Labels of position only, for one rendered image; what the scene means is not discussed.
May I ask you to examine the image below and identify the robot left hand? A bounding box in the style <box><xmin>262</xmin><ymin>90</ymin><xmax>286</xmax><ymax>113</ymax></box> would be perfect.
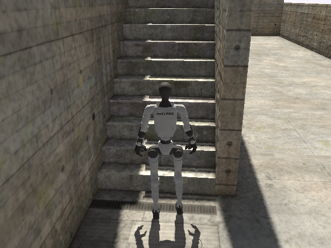
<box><xmin>135</xmin><ymin>145</ymin><xmax>147</xmax><ymax>157</ymax></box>

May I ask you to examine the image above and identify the robot right hand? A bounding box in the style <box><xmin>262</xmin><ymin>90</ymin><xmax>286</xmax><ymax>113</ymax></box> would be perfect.
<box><xmin>185</xmin><ymin>143</ymin><xmax>197</xmax><ymax>154</ymax></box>

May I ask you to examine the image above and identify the left robot upper arm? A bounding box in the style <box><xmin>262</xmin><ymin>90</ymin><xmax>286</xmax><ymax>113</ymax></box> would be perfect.
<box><xmin>140</xmin><ymin>104</ymin><xmax>154</xmax><ymax>132</ymax></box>

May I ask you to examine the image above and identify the right robot forearm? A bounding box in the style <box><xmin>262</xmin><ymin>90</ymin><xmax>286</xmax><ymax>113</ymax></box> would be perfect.
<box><xmin>186</xmin><ymin>124</ymin><xmax>195</xmax><ymax>144</ymax></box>

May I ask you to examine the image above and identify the left robot forearm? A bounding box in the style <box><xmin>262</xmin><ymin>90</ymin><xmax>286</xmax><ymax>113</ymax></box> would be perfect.
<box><xmin>136</xmin><ymin>124</ymin><xmax>146</xmax><ymax>146</ymax></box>

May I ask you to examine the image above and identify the humanoid robot head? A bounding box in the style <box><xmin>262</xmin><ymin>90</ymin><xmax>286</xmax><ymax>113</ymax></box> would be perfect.
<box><xmin>156</xmin><ymin>82</ymin><xmax>174</xmax><ymax>107</ymax></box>

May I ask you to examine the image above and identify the humanoid robot torso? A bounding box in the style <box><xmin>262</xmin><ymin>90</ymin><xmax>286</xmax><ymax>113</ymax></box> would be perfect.
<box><xmin>153</xmin><ymin>102</ymin><xmax>177</xmax><ymax>155</ymax></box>

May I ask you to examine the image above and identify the right robot upper arm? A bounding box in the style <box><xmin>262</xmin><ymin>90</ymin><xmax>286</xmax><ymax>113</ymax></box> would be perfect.
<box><xmin>176</xmin><ymin>104</ymin><xmax>191</xmax><ymax>131</ymax></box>

